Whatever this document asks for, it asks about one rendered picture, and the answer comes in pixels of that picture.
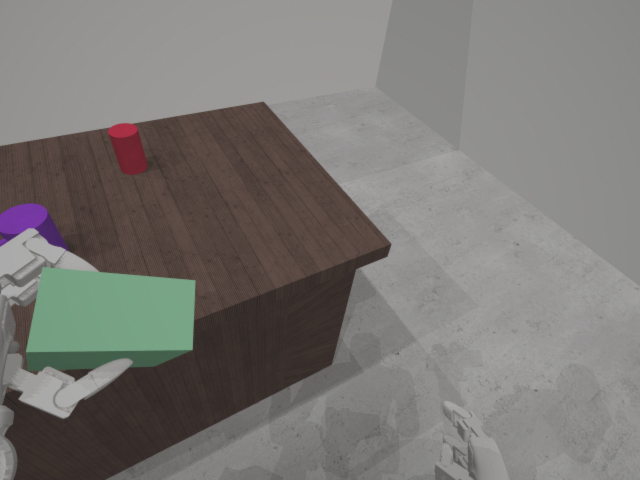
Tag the sponge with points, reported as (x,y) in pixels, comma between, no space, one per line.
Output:
(85,319)

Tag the robot left hand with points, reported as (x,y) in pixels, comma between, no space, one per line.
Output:
(51,391)

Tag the table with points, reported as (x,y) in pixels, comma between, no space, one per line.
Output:
(231,199)

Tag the robot right hand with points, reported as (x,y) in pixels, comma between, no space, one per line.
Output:
(482,460)

